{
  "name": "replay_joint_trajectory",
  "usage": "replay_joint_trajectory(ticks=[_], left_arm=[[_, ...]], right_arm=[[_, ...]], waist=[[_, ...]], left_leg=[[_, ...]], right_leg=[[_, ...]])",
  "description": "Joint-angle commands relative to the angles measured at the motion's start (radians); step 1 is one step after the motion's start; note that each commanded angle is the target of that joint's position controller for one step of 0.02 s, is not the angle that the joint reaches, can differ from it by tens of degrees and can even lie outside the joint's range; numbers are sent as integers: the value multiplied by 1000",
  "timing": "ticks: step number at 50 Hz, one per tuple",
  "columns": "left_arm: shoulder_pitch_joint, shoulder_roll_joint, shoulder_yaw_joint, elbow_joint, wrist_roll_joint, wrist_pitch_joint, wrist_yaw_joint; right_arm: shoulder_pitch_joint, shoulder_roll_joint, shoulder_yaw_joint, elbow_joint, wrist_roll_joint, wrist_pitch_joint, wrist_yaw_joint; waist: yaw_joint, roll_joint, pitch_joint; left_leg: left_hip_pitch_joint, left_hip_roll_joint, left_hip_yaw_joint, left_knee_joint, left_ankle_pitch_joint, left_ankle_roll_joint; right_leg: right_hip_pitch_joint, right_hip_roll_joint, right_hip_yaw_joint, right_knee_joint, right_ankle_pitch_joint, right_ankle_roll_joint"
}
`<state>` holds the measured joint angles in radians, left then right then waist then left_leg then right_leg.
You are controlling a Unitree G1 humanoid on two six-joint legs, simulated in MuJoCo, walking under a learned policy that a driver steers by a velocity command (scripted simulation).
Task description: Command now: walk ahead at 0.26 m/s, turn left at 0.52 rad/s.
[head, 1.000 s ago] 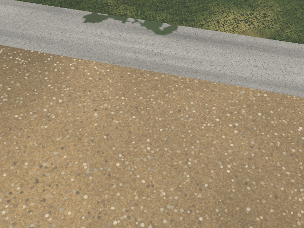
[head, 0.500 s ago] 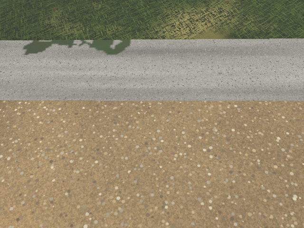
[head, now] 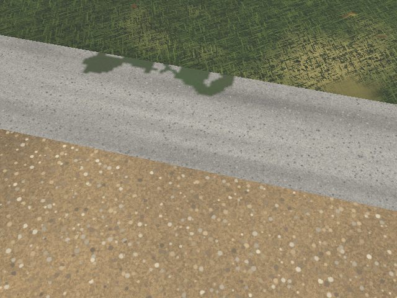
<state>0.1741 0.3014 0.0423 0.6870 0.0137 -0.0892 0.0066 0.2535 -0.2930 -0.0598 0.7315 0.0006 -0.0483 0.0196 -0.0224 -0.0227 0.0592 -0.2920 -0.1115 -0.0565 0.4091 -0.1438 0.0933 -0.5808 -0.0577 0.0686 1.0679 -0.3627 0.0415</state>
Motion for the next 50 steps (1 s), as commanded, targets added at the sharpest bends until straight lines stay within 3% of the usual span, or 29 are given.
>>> replay_joint_trajectory(ticks=[1,4,6,10,11,12,13,14,15,16,17,19,23,26,28,29,30,31,32,34,37,39,44,45,46,47,48,49,50], left_arm=[[65,69,20,-46,7,14,18],[-20,59,15,-60,0,20,14],[-77,66,17,-76,-8,20,6],[-32,103,38,-64,-1,5,-5],[-3,112,42,-57,9,-5,-3],[25,160,48,-68,29,-8,7],[33,178,47,-72,54,6,11],[62,140,47,-49,12,19,6],[51,93,36,-59,-6,26,3],[53,83,32,-47,-3,37,-1],[26,89,29,-43,-5,43,-3],[2,121,38,-37,-2,49,6],[5,113,40,-24,-9,43,10],[10,98,33,-4,-13,53,2],[21,43,10,8,-15,54,-4],[28,12,-1,6,-7,49,-9],[77,-29,-11,0,-4,44,-11],[58,12,-5,-1,-4,49,-5],[27,60,10,-8,-10,57,-1],[15,92,24,-24,-11,73,8],[27,67,28,-45,-20,82,-4],[0,57,31,-64,-30,92,-16],[59,56,45,-57,-35,118,-42],[89,78,59,-53,-28,119,-37],[121,153,84,-66,-22,117,-24],[139,275,104,-99,1,110,-16],[185,203,76,-95,8,91,-22],[125,199,75,-103,7,76,-23],[73,183,75,-107,-14,70,-18]], right_arm=[[-60,-181,-50,-79,4,-2,-23],[-29,-175,-52,-62,24,29,-43],[-7,-169,-52,-55,25,48,-52],[-44,-139,-44,-73,15,63,-60],[-46,-112,-35,-78,13,60,-59],[-14,-59,-16,-92,-7,52,-56],[150,-30,-6,-75,-8,45,-54],[224,-104,-14,-51,2,45,-46],[130,-159,-30,-41,16,58,-48],[49,-154,-33,-49,15,73,-52],[13,-141,-30,-61,6,82,-53],[-14,-106,-19,-69,3,71,-43],[-37,-41,4,-52,-4,29,-38],[-10,-39,5,-34,-4,21,-36],[5,-55,1,-35,-22,23,-37],[28,-114,-10,-47,-34,26,-44],[-15,-161,-18,-47,-39,35,-46],[-56,-111,-10,-51,-34,41,-42],[-73,-101,-9,-58,-28,42,-42],[-41,-138,-22,-47,-14,39,-47],[-9,-148,-34,-42,-5,38,-67],[-22,-155,-42,-49,-3,46,-76],[-139,-164,-56,-61,23,74,-72],[-120,-144,-52,-51,25,70,-69],[-73,-112,-45,-44,8,61,-63],[-123,-45,-20,-109,-37,54,-64],[-152,-83,-29,-93,-28,49,-56],[-139,-96,-32,-100,-1,48,-53],[-142,-116,-39,-81,0,48,-59]], waist=[[53,82,-124],[13,113,-170],[-9,125,-173],[31,149,-168],[47,135,-177],[37,18,-255],[-33,-228,-307],[-38,-236,-371],[13,-122,-289],[37,-70,-232],[35,-85,-171],[26,-136,-95],[39,-128,-109],[13,-119,-146],[-14,-96,-158],[-11,-9,-165],[52,172,-153],[39,211,-114],[22,208,-62],[2,220,-32],[-8,217,-79],[-21,180,-87],[39,156,-113],[55,123,-130],[59,-45,-163],[62,-301,-178],[105,-165,-260],[73,-135,-223],[58,-57,-181]], left_leg=[[-12,215,-153,-94,672,173],[-10,169,-145,-50,542,107],[27,176,-200,-18,431,88],[116,196,-321,115,290,51],[101,157,-306,186,233,19],[28,85,-230,365,29,-25],[-178,-52,-152,600,-567,-91],[-250,24,-143,716,-572,-119],[-297,62,-119,768,-491,-139],[-331,79,-82,766,-415,-145],[-336,92,-58,736,-379,-152],[-258,108,1,610,-318,-146],[-93,112,41,330,-262,-115],[56,100,58,103,-63,-103],[224,127,19,-11,29,-78],[279,245,-91,-32,88,-41],[191,323,-155,-49,7,18],[100,327,-169,-83,-151,43],[92,305,-157,-87,-196,35],[127,340,-169,-61,-14,50],[223,445,-194,8,413,117],[262,485,-192,6,519,143],[148,387,16,96,437,48],[96,347,69,187,369,5],[-41,266,156,402,140,-83],[-334,81,153,691,-506,-170],[-331,94,-28,838,-603,-168],[-383,106,-41,877,-533,-163],[-403,133,-40,846,-446,-158]], right_leg=[[66,32,-38,-162,117,46],[142,80,-33,-355,320,54],[148,99,-13,-445,353,51],[203,84,21,-601,355,2],[290,46,22,-673,489,-30],[461,-122,161,-653,777,-96],[659,-331,431,-624,1094,-294],[661,-395,603,-663,710,-370],[609,-305,522,-704,335,-322],[549,-234,446,-750,5,-265],[472,-200,410,-795,-137,-236],[340,-135,308,-862,-135,-211],[308,-109,193,-855,81,-242],[309,-109,145,-787,224,-244],[223,-63,126,-722,240,-171],[167,-12,90,-633,148,-110],[172,85,-14,-567,25,-59],[214,69,-35,-542,22,-36],[180,79,-45,-505,49,-30],[110,71,-48,-435,75,-32],[42,51,-66,-287,-88,-38],[-7,26,-64,-216,-175,-33],[249,73,-161,-464,114,-50],[352,96,-148,-545,216,-76],[507,2,33,-628,513,-138],[611,-287,493,-701,813,-357],[633,-322,498,-681,916,-430],[607,-297,434,-674,839,-418],[583,-232,363,-677,731,-358]])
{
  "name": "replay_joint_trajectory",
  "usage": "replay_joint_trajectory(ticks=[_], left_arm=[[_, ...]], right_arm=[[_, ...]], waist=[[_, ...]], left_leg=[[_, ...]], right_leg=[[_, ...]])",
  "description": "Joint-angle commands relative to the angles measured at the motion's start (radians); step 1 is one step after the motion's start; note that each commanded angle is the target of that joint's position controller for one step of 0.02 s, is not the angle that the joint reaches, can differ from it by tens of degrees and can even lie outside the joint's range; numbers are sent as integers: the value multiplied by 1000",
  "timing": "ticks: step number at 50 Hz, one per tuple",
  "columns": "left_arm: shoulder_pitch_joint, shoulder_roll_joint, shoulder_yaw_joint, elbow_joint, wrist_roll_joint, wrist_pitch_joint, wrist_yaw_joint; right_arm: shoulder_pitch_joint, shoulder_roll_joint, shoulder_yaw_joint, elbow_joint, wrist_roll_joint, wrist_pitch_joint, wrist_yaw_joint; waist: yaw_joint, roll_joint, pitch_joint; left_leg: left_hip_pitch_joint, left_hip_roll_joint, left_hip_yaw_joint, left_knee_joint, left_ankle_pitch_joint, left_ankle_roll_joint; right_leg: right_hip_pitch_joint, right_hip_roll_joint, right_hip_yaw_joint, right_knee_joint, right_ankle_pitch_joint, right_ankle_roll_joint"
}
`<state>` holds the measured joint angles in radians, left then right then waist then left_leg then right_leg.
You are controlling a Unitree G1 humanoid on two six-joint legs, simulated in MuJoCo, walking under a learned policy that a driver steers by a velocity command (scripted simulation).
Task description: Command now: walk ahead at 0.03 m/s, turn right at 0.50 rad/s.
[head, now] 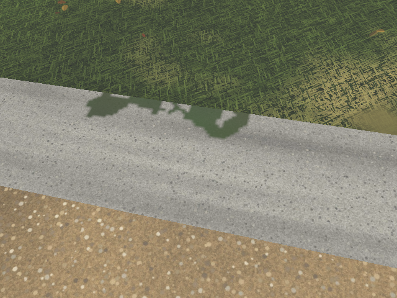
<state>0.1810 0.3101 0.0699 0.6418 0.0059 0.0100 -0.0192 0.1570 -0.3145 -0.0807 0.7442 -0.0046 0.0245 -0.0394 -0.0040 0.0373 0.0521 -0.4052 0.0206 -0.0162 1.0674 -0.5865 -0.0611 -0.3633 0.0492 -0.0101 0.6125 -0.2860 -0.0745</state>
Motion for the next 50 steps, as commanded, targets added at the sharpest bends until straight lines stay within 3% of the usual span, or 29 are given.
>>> replay_joint_trajectory(ticks=[1,3,5,7,9,14,17,21,22,23,24,25,26,28,30,35,38,41,43,44,45,46,47,48,49,50], left_arm=[[21,161,42,-69,-19,-23,18],[-3,157,36,-79,-18,-10,29],[23,153,37,-76,-21,-5,40],[43,152,38,-75,-28,-4,49],[46,160,40,-73,-22,-9,52],[84,147,31,-46,-14,-25,42],[100,153,26,-31,-11,-35,25],[96,120,9,-15,-8,-43,13],[81,88,-2,-19,-1,-49,13],[66,44,-16,-46,2,-62,13],[38,69,-9,-79,-9,-81,22],[-14,131,6,-92,-23,-97,27],[-21,133,8,-88,-29,-110,21],[-55,106,3,-89,-7,-126,9],[-77,81,2,-93,6,-130,-2],[-186,10,-23,-96,-4,-127,-14],[-245,26,-21,-97,-19,-124,-19],[-264,52,-13,-105,-28,-122,-21],[-192,88,4,-88,-25,-120,-19],[-78,116,22,-54,-23,-117,-15],[83,146,35,-19,-20,-113,-11],[220,238,57,-2,-5,-107,-10],[246,193,46,24,-30,-102,-19],[185,139,30,16,-36,-97,-14],[130,128,25,1,-21,-92,-11],[95,119,22,-1,-9,-89,-12]], right_arm=[[-56,-107,-24,-89,-3,-25,-9],[-36,-99,-25,-79,-2,-21,-8],[-17,-78,-19,-71,3,-27,2],[-67,-72,-15,-84,7,-38,11],[-109,-73,-15,-98,11,-55,20],[-122,-62,-4,-89,13,-106,48],[-136,-65,3,-98,23,-123,58],[-18,-74,3,-61,26,-134,63],[57,-92,-2,-45,26,-135,59],[132,-163,-17,-33,23,-135,54],[230,-236,-45,-6,23,-128,63],[265,-184,-30,-6,24,-131,70],[244,-153,-19,-15,20,-133,70],[221,-125,-11,-34,17,-124,62],[214,-107,-2,-39,21,-107,48],[222,-142,-12,-29,24,-80,16],[279,-141,-9,-4,27,-82,18],[296,-142,-9,20,26,-83,22],[284,-158,-14,25,23,-79,22],[274,-152,-10,23,20,-75,20],[258,-138,-2,5,7,-72,16],[332,-66,22,-26,-2,-85,19],[341,-55,32,-25,-1,-106,24],[242,-129,15,-50,26,-127,37],[147,-131,18,-73,37,-143,44],[101,-118,19,-85,19,-153,45]], waist=[[27,-91,-153],[0,-111,-157],[1,-122,-186],[27,-142,-147],[38,-181,-95],[72,-181,-88],[84,-175,-49],[15,-143,-51],[-18,-115,-71],[-29,38,-91],[-60,233,-84],[-91,184,-32],[-73,121,-11],[-65,51,-11],[-46,58,-22],[-65,78,-15],[-99,84,0],[-90,91,21],[-39,96,-29],[22,80,-109],[98,53,-223],[99,-170,-387],[89,-320,-417],[97,-224,-254],[88,-127,-141],[59,-55,-66]], left_leg=[[-292,16,-86,136,73,-4],[-204,-5,-74,86,152,-18],[-186,-14,-62,-26,221,-25],[-197,-19,-65,-159,264,-25],[-186,-26,-73,-274,289,-21],[-81,-10,-42,-448,354,5],[-28,-4,-12,-498,357,50],[176,-22,4,-596,367,120],[263,21,-63,-611,339,150],[390,138,-275,-697,234,232],[515,286,-615,-818,87,367],[545,328,-736,-855,52,397],[547,303,-671,-844,96,373],[533,234,-535,-842,273,336],[467,175,-430,-852,436,309],[278,97,-271,-851,586,268],[273,141,-267,-861,568,253],[375,189,-255,-834,652,231],[426,183,-200,-725,955,209],[421,149,-150,-582,1129,190],[304,120,-118,-376,1105,165],[-44,-15,-47,13,727,89],[-245,-91,-92,193,79,69],[-351,-30,-131,248,108,79],[-351,9,-109,221,180,90],[-335,34,-93,145,229,88]], right_leg=[[339,-306,404,-222,611,-197],[273,-251,354,-234,638,-170],[285,-216,348,-278,377,-169],[268,-202,402,-346,0,-172],[236,-199,446,-382,-136,-171],[217,-215,439,-371,-133,-160],[182,-235,446,-374,-174,-156],[109,-203,380,-294,-156,-112],[61,-173,328,-206,-111,-83],[-73,-63,180,17,-48,-22],[-303,20,45,263,-143,41],[-460,-6,97,422,-265,52],[-501,-43,121,479,-202,48],[-508,-76,104,444,-79,56],[-425,-84,80,333,-15,81],[-203,-30,22,13,207,134],[-138,-36,21,-63,333,116],[-159,-51,23,-104,278,58],[-53,-20,-10,-117,219,8],[99,3,-31,-135,229,-28],[345,-61,45,-108,248,-80],[721,-296,465,-117,128,-230],[791,-386,804,-286,-47,-283],[677,-367,747,-325,-144,-244],[532,-327,621,-342,-73,-220],[405,-283,539,-365,42,-208]])
Over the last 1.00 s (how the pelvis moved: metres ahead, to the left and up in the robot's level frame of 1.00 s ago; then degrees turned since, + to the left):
0.25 -0.04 -0.01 0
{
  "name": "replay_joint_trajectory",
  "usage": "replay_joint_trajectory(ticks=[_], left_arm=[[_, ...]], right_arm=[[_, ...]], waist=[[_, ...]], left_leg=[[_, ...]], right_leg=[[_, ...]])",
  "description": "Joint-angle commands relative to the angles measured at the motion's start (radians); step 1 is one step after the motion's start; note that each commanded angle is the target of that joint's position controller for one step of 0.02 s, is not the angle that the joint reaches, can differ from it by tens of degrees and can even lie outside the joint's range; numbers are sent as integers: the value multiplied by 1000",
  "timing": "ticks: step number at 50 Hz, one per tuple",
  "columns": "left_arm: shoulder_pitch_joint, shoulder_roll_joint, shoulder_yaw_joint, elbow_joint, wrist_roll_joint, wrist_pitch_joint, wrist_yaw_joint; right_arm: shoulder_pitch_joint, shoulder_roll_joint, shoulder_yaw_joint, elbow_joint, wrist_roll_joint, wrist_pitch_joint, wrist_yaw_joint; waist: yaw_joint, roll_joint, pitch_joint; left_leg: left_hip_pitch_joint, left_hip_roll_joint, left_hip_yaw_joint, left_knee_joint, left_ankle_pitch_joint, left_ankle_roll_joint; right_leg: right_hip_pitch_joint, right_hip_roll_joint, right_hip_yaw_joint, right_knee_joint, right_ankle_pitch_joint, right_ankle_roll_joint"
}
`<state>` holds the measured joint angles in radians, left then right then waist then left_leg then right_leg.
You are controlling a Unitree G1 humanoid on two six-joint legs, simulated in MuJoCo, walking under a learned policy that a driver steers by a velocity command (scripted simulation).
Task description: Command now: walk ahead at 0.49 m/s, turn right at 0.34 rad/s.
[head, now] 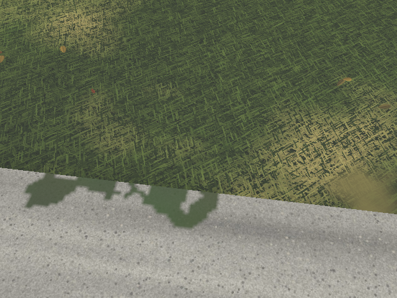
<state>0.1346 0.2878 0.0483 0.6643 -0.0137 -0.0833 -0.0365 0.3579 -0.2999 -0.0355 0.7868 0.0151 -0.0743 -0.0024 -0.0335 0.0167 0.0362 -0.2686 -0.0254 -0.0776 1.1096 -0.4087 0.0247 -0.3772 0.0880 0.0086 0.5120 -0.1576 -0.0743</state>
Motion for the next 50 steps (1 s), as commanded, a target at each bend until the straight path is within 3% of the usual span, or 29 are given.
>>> replay_joint_trajectory(ticks=[1,3,5,8,10,12,15,17,18,19,20,21,22,23,24,25,26,31,34,38,40,41,42,43,44,45,46,48,50], left_arm=[[117,124,38,-32,18,2,7],[94,114,36,-36,12,4,12],[106,126,40,-25,2,3,22],[148,158,51,-1,-4,7,38],[195,166,54,19,-10,17,47],[239,168,56,37,-19,25,51],[259,157,55,47,-22,38,55],[240,148,55,42,-16,49,56],[234,114,42,33,-11,50,53],[247,52,20,9,10,48,51],[403,5,3,-9,-23,40,49],[374,112,23,13,-34,42,55],[251,162,40,-3,-28,47,56],[203,150,41,-14,-19,52,58],[176,137,43,-25,-9,53,55],[185,117,44,-28,-13,58,47],[192,96,41,-28,-17,63,44],[103,31,14,-56,-2,62,33],[8,22,0,-68,0,43,12],[-114,44,0,-106,-4,23,-3],[-92,77,14,-103,-6,15,-5],[-27,94,27,-86,-4,12,-3],[100,137,51,-45,4,11,6],[273,208,76,-18,19,15,22],[322,291,87,-13,31,23,29],[327,203,67,-10,23,25,26],[274,154,49,-1,15,24,25],[157,87,30,3,19,16,20],[96,49,26,16,29,-5,18]], right_arm=[[-97,-134,-33,-126,-20,-54,6],[-71,-114,-32,-125,-32,-45,6],[-100,-95,-26,-140,-39,-35,1],[-243,-61,-11,-182,-40,-36,1],[-321,-47,-5,-199,-32,-44,9],[-365,-59,-9,-213,-19,-47,16],[-376,-95,-27,-224,-9,-52,20],[-291,-120,-45,-206,-7,-57,14],[-193,-148,-60,-193,-18,-61,7],[-36,-207,-76,-182,-28,-59,-3],[22,-260,-89,-141,-25,-40,4],[-1,-162,-71,-157,-9,-32,9],[-44,-111,-57,-163,-9,-28,5],[-95,-96,-49,-164,-19,-23,6],[-120,-76,-43,-153,-25,-21,6],[-131,-68,-40,-144,-33,-24,5],[-135,-60,-40,-136,-30,-28,5],[-99,-108,-58,-73,-20,-39,17],[-87,-134,-61,-48,-3,-29,17],[6,-177,-69,2,21,-5,19],[18,-199,-74,16,24,9,15],[9,-203,-73,21,27,16,12],[16,-179,-62,25,24,17,9],[9,-118,-37,2,3,10,9],[120,4,-1,-27,0,-6,9],[85,-94,-25,-14,26,-16,8],[23,-142,-44,-37,40,-15,8],[-32,-129,-50,-45,16,-5,-1],[14,-89,-51,-29,18,24,-2]], waist=[[57,-34,-40],[20,-79,-41],[17,-86,-25],[60,-74,5],[93,-75,-5],[105,-78,-13],[89,-99,-23],[35,-124,-50],[-16,-107,-131],[-70,14,-286],[-1,332,-395],[-24,201,-306],[-51,103,-170],[-30,44,-93],[-14,53,-41],[9,90,-26],[17,108,-18],[17,48,1],[-9,34,18],[-37,45,44],[-6,57,28],[43,60,-3],[106,46,-86],[185,-21,-231],[134,-272,-377],[171,-222,-370],[156,-199,-218],[97,-144,-91],[40,-152,-59]], left_leg=[[-422,107,-33,38,91,-4],[-364,117,-19,-38,112,-31],[-356,111,6,-128,148,-64],[-300,81,19,-365,363,-86],[-208,40,27,-487,497,-90],[-170,19,11,-541,526,-88],[-152,16,-25,-614,423,-62],[-31,15,-4,-667,366,-20],[141,65,-27,-680,360,21],[404,249,-201,-651,321,88],[669,460,-649,-727,115,252],[597,452,-704,-786,-120,224],[469,398,-540,-805,-97,178],[346,352,-415,-826,33,157],[266,316,-330,-850,126,157],[204,285,-250,-875,186,146],[172,265,-192,-900,221,147],[153,270,-60,-954,406,197],[146,246,28,-957,453,179],[179,273,-9,-920,460,170],[213,293,-36,-869,487,152],[204,278,-22,-795,578,132],[158,225,17,-636,663,101],[-12,163,65,-352,483,52],[-352,7,81,5,-111,-13],[-449,26,-47,142,-175,-13],[-519,64,-39,182,-104,-7],[-471,125,-23,110,42,-14],[-361,154,-34,57,118,-21]], right_leg=[[349,-288,462,-281,10,-198],[266,-250,410,-312,106,-208],[192,-233,355,-326,168,-216],[105,-179,280,-321,184,-176],[68,-159,270,-302,149,-148],[93,-173,311,-271,109,-136],[208,-208,404,-180,76,-113],[229,-197,425,-91,143,-89],[199,-149,385,51,172,-59],[68,-82,292,340,-22,-21],[-272,31,176,635,-465,39],[-389,-63,185,755,-415,53],[-414,-93,161,776,-315,62],[-384,-124,133,758,-245,71],[-370,-148,131,721,-200,75],[-323,-173,125,694,-172,74],[-299,-182,110,673,-160,76],[-306,-187,104,434,-31,80],[-244,-177,50,237,112,68],[-171,-147,12,86,98,57],[-97,-126,6,27,49,41],[13,-105,-13,-17,57,24],[215,-91,-24,-30,67,-1],[495,-246,126,4,76,-61],[763,-506,563,-92,-126,-197],[710,-501,673,-185,-283,-205],[611,-472,528,-202,-275,-167],[404,-394,329,-249,-105,-129],[285,-359,204,-307,26,-116]])
Over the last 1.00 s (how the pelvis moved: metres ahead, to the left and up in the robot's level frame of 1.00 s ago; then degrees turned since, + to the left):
0.37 -0.03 0.00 -4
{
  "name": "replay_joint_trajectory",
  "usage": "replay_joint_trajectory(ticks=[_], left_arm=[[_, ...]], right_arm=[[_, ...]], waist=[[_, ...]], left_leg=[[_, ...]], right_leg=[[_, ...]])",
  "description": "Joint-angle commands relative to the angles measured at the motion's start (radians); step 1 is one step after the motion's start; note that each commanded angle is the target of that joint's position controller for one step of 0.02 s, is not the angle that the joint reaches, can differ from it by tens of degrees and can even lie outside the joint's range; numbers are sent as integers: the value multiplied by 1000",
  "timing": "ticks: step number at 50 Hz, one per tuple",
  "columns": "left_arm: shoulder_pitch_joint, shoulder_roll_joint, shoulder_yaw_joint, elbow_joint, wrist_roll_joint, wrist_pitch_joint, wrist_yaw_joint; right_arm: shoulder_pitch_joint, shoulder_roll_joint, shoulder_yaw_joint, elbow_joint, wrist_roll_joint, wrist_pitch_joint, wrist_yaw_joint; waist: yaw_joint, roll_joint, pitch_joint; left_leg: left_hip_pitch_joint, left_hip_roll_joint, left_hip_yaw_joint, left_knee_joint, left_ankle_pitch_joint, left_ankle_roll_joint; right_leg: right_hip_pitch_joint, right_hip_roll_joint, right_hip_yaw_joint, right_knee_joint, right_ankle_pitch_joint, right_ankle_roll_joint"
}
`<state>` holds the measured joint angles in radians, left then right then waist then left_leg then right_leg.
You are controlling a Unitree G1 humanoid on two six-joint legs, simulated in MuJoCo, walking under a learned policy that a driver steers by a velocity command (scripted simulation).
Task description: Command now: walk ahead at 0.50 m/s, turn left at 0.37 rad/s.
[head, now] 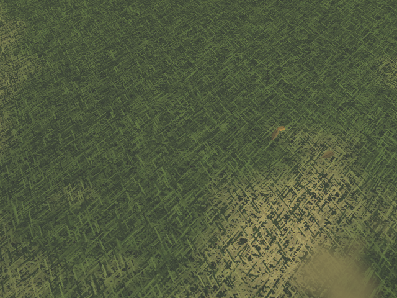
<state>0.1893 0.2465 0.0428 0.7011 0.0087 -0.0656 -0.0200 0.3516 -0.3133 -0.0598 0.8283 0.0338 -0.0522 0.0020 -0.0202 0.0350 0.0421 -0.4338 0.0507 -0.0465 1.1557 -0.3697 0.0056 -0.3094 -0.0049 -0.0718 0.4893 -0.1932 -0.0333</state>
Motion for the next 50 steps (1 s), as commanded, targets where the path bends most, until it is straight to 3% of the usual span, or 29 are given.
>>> replay_joint_trajectory(ticks=[1,5,8,9,10,14,16,17,18,19,20,21,22,23,25,26,28,30,33,39,40,42,43,44,45,46,47,48,50], left_arm=[[34,90,35,-9,6,-32,0],[30,135,55,35,8,-48,11],[40,171,68,61,11,-45,26],[54,177,71,70,5,-42,27],[66,192,77,67,21,-50,28],[64,197,84,74,-20,-24,30],[-2,224,93,49,-52,-22,21],[-66,227,94,31,-67,-32,11],[-121,199,85,6,-62,-57,-3],[22,84,57,-5,-45,-82,-24],[57,129,53,-36,-42,-107,-32],[-72,175,66,-77,-75,-98,-25],[-92,166,63,-88,-68,-80,-11],[-61,164,64,-74,-40,-56,2],[-49,142,58,-64,-13,-32,7],[-75,126,48,-56,6,-39,-2],[-194,132,47,-84,10,-57,-25],[-258,62,16,-92,33,-68,-59],[-275,54,8,-101,5,-59,-80],[-249,70,5,-94,-18,-49,-65],[-169,79,14,-62,-24,-51,-61],[234,132,52,71,-16,-40,-56],[312,176,54,94,-8,-34,-58],[321,214,64,90,-27,-17,-49],[312,272,91,85,-43,-1,-36],[212,196,73,59,-29,12,-27],[142,211,70,47,-16,2,-15],[63,158,46,13,-6,-22,-8],[17,123,37,19,-19,-34,0]], right_arm=[[26,-52,-23,-68,0,15,-7],[-80,-31,-20,-118,-14,30,-1],[-131,-3,-8,-136,-23,21,21],[-156,-8,-8,-148,-19,24,26],[-110,-46,-28,-131,-25,24,29],[-173,-63,-38,-187,-25,41,43],[-13,-112,-70,-161,-13,63,50],[182,-163,-100,-107,-13,69,43],[334,-219,-124,-54,-10,67,28],[172,-261,-109,-102,0,62,21],[96,-203,-62,-188,6,25,43],[92,-152,-59,-180,-6,2,66],[24,-158,-60,-186,-1,-12,73],[-50,-129,-48,-199,8,-17,65],[-96,-142,-47,-209,-7,-20,35],[-69,-157,-52,-202,-34,-22,14],[30,-130,-46,-159,-24,-35,-29],[54,-97,-35,-132,-16,-19,-57],[88,-95,-35,-94,-17,-14,-49],[143,-35,-19,-39,-9,-6,-54],[134,-45,-20,-38,-16,-2,-48],[67,-65,-19,-48,-28,-7,-20],[163,27,1,-69,-46,-34,-5],[230,-22,18,-105,-30,-62,3],[153,-61,22,-151,14,-80,7],[-5,-82,12,-181,-1,-77,-18],[-43,-83,13,-210,13,-73,-38],[-61,-122,3,-211,-9,-75,-48],[-97,-88,-7,-203,-56,-66,-55]], waist=[[15,-148,-54],[13,-94,20],[31,-93,2],[43,-86,13],[30,-51,-33],[30,-85,27],[-68,-136,-66],[-177,-96,-134],[-271,69,-113],[-90,365,-69],[-31,300,-162],[-46,146,-87],[10,-1,-24],[52,-61,-15],[75,-72,-7],[46,-74,-40],[-8,-7,-38],[-43,-21,-44],[-68,27,-34],[-87,40,37],[-56,21,19],[137,-50,-148],[85,-270,-265],[76,-304,-362],[109,-267,-406],[104,-43,-299],[55,-97,-259],[13,3,-189],[-37,-3,-43]], left_leg=[[-179,82,-62,-5,89,-7],[-211,78,-78,-220,274,-7],[-90,58,13,-351,421,0],[-94,58,24,-366,406,4],[-81,61,18,-216,499,10],[-208,54,50,-241,244,61],[96,-27,156,-265,130,97],[357,-88,202,-319,176,128],[575,-74,138,-472,336,191],[602,101,-291,-621,333,331],[551,209,-630,-784,332,431],[469,242,-700,-890,161,413],[365,244,-668,-847,160,378],[268,237,-582,-801,221,350],[109,179,-446,-787,281,318],[117,150,-386,-753,351,303],[184,76,-301,-713,276,262],[61,-14,-170,-700,77,198],[29,10,-168,-630,-6,175],[336,63,-177,-332,165,142],[338,67,-159,-243,279,144],[81,-7,-32,250,382,105],[-345,-92,29,641,-359,28],[-510,-70,-50,697,-343,-5],[-665,-58,-75,704,-279,-34],[-649,-25,-43,580,-118,-15],[-642,-17,-51,603,-75,-32],[-568,36,-122,394,71,-19],[-375,65,-108,94,106,-45]], right_leg=[[187,-269,247,-305,117,-165],[149,-245,83,-350,242,-151],[122,-213,-46,-345,315,-145],[137,-227,-52,-342,307,-150],[179,-284,-38,-280,379,-173],[323,-312,-69,-138,556,-132],[230,-270,-132,93,830,-109],[96,-236,-143,343,841,-92],[-161,-139,-129,743,358,-35],[-462,27,-62,1114,-427,5],[-538,20,137,1087,-464,-27],[-591,14,153,1012,-348,-40],[-574,-26,169,916,-296,-35],[-512,-65,181,825,-269,-22],[-371,-89,175,627,-204,9],[-345,-81,158,599,-24,14],[-411,-64,170,382,267,5],[-219,0,100,99,624,-16],[-137,5,96,50,721,-36],[-289,-67,155,-152,591,-31],[-215,-59,139,-178,528,-35],[327,-53,121,-114,551,-103],[735,-175,282,192,867,-190],[854,-261,529,185,863,-279],[906,-353,757,26,311,-402],[714,-313,822,-162,-72,-335],[596,-357,946,-199,-153,-370],[423,-338,893,-199,-24,-332],[98,-171,609,-218,207,-270]])
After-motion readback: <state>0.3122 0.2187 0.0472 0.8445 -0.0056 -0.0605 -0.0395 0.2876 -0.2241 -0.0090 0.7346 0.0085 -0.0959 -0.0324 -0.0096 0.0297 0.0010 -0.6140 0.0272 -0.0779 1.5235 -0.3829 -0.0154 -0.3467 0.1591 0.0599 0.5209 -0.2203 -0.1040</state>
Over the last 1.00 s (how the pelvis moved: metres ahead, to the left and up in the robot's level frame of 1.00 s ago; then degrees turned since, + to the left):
0.51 -0.11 0.01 -17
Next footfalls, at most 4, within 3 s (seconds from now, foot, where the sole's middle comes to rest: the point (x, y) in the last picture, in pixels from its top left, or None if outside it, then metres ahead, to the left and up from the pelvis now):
0.34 left None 0.24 0.15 -0.77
0.84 right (196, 265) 0.64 0.06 -0.91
1.28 left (143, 214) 0.87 0.28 -0.91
1.70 right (199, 179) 1.04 0.04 -0.91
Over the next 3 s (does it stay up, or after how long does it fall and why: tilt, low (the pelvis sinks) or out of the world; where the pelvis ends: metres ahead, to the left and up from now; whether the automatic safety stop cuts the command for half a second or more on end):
stays up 0.98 0.18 -0.14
